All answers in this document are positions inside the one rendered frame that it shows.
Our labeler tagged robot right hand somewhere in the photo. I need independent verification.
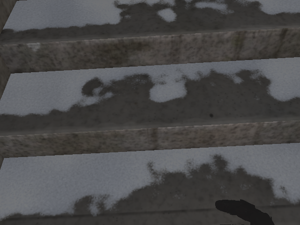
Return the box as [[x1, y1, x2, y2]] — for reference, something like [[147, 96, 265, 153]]
[[215, 200, 275, 225]]

